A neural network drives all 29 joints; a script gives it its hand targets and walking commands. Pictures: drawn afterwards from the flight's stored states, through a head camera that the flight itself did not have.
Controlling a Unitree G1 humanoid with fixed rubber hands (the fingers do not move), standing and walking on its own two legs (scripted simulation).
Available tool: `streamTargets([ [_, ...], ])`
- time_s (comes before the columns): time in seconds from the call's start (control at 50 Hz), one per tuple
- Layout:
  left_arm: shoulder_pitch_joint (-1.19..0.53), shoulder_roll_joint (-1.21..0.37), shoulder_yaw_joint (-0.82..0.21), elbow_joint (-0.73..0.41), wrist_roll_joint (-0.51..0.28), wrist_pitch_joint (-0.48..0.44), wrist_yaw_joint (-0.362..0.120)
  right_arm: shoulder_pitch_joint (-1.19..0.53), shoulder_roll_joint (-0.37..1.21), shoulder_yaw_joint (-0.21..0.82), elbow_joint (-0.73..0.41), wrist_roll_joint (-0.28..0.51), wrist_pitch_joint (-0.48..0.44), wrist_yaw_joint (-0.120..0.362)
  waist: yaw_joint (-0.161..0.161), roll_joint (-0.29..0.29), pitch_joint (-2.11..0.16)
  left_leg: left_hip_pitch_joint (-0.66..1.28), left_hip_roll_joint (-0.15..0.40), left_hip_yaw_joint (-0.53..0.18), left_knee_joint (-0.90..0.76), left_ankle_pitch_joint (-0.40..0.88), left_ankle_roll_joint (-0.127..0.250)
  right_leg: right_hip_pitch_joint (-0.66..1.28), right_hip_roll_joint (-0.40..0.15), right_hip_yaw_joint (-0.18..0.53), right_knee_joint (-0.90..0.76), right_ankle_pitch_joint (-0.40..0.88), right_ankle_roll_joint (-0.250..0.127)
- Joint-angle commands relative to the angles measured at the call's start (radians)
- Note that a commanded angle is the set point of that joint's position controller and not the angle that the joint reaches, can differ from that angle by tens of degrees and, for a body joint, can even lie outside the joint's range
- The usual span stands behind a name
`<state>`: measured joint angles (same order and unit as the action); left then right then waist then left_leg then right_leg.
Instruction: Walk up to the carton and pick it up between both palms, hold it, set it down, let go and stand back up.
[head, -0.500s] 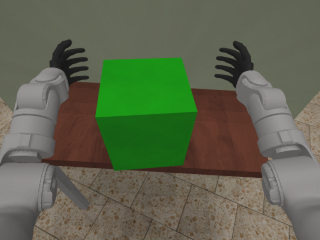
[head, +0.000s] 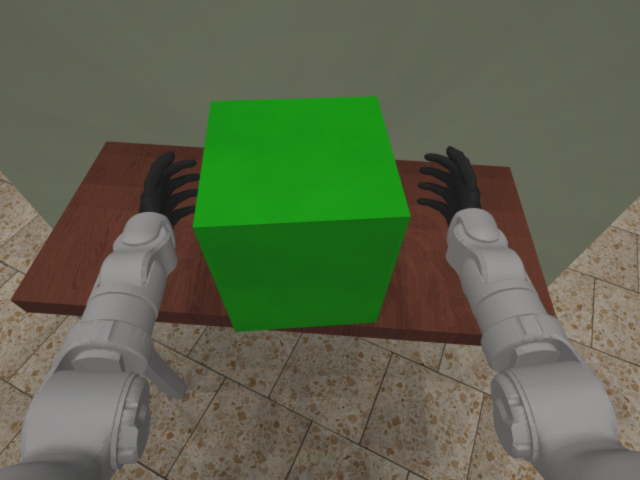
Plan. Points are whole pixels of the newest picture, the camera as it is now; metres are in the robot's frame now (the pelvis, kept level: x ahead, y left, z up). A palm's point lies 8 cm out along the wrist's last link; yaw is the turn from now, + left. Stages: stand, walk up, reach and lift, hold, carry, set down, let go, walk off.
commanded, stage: reach and lift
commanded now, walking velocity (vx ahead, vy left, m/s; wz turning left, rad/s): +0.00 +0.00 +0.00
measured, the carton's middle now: (301, 222) +0.44 +0.07 +0.05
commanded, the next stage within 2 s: none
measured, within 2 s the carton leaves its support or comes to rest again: neither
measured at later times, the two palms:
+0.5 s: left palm (178, 223) +0.41 +0.23 +0.07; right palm (460, 214) +0.45 -0.14 +0.08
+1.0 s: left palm (194, 224) +0.41 +0.20 +0.07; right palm (425, 231) +0.43 -0.09 +0.07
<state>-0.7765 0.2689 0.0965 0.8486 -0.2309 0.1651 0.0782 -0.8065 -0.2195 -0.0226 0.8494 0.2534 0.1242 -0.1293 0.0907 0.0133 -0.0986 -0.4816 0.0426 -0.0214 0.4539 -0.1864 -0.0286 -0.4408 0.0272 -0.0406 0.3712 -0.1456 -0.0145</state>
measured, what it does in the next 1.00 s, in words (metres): stands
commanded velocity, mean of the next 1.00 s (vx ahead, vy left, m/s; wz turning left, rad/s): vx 0.00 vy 0.00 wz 0.00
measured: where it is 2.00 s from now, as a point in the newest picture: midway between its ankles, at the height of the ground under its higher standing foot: outside the picture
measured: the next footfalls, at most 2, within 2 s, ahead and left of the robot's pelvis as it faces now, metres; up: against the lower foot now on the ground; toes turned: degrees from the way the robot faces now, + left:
none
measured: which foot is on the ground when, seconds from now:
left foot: down 0.00-1.00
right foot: down 0.00-1.00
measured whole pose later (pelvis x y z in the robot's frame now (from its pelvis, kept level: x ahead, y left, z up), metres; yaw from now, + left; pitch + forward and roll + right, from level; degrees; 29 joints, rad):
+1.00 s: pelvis +0.01 +0.01 +0.00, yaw +0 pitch +11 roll -1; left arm -0.80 0.05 0.39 1.14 0.15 -0.24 0.06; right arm -0.77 0.06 -0.47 1.02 -0.28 -0.20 -0.09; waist 0.08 0.01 -0.11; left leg -0.42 0.02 -0.01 0.40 -0.17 -0.01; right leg -0.38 0.01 -0.03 0.31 -0.13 0.00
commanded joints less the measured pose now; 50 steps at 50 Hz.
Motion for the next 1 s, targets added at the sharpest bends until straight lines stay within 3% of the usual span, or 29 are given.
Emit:
streamTargets([
  [0.0,-0.594,0.199,0.022,-0.096,0.012,-0.184,-0.008,-0.591,-0.151,-0.038,-0.126,-0.033,-0.128,0.006,-0.001,-0.001,-0.840,0.229,-0.048,0.074,0.041,0.433,-0.053,0.350,0.017,0.011,0.056,0.308,0.028],
  [0.1,-0.601,0.168,0.010,0.037,0.022,-0.281,-0.014,-0.604,-0.162,-0.014,-0.020,-0.019,-0.204,0.014,0.000,-0.014,-0.836,0.207,-0.044,0.076,0.063,0.483,-0.066,0.337,0.021,0.009,0.079,0.345,0.030],
  [0.18,-0.601,0.162,0.015,0.078,0.032,-0.316,-0.017,-0.611,-0.175,0.020,0.032,0.017,-0.245,0.017,0.004,-0.017,-0.812,0.185,-0.044,0.079,0.067,0.500,-0.071,0.349,0.021,0.013,0.091,0.377,0.034],
  [0.36,-0.635,0.139,-0.016,0.069,0.008,-0.346,-0.007,-0.625,-0.155,0.074,0.053,0.077,-0.264,0.028,0.005,0.005,-0.815,0.180,-0.043,0.078,0.069,0.458,-0.071,0.291,0.013,0.019,0.085,0.324,0.026],
  [0.5,-0.680,0.065,-0.033,0.074,0.005,-0.384,0.004,-0.647,-0.071,0.042,0.037,0.029,-0.255,0.042,0.007,0.023,-0.846,0.173,-0.042,0.070,0.073,0.405,-0.067,0.220,0.003,0.018,0.077,0.236,0.011],
  [0.6,-0.694,-0.003,0.020,0.117,0.066,-0.420,-0.003,-0.664,0.036,-0.013,0.018,-0.071,-0.259,0.033,0.007,-0.019,-0.855,0.095,-0.051,0.078,0.057,0.364,-0.049,0.300,-0.015,0.031,0.090,0.267,0.022],
  [0.72,-0.673,-0.107,0.166,0.105,0.254,-0.430,-0.031,-0.645,0.168,-0.145,-0.025,-0.273,-0.304,0.019,0.002,-0.053,-0.877,0.062,-0.060,0.111,0.013,0.411,-0.046,0.490,-0.021,0.033,0.103,0.427,0.048],
  [0.76,-0.692,-0.286,0.160,0.097,0.334,-0.430,-0.070,-0.655,0.356,-0.162,-0.026,-0.384,-0.325,0.052,-0.005,-0.043,-0.860,0.115,-0.060,0.116,0.001,0.458,-0.051,0.500,-0.018,0.013,0.081,0.452,0.049],
  [0.8,-0.689,-0.572,0.102,0.139,0.422,-0.435,-0.137,-0.645,0.640,-0.153,0.007,-0.522,-0.348,0.131,-0.017,-0.007,-0.815,0.213,-0.055,0.114,-0.015,0.491,-0.060,0.476,-0.007,-0.017,0.042,0.433,0.037],
  [0.84,-0.644,-0.746,0.041,0.181,0.448,-0.443,-0.171,-0.600,0.780,-0.127,0.039,-0.577,-0.366,0.193,-0.018,0.039,-0.806,0.304,-0.045,0.112,-0.008,0.544,-0.074,0.454,0.008,-0.027,0.020,0.423,0.009],
  [0.88,-0.629,-0.780,0.030,0.176,0.445,-0.449,-0.172,-0.565,0.803,-0.124,0.066,-0.595,-0.377,0.212,-0.021,0.041,-0.765,0.328,-0.039,0.110,-0.013,0.566,-0.078,0.452,0.012,-0.027,0.005,0.414,0.000],
  [0.98,-0.574,-0.731,0.102,0.160,0.498,-0.415,-0.173,-0.541,0.764,-0.153,0.109,-0.634,-0.392,0.216,0.008,0.001,-0.569,0.304,-0.039,0.129,-0.068,0.524,-0.061,0.501,0.007,-0.032,-0.024,0.341,0.020],
])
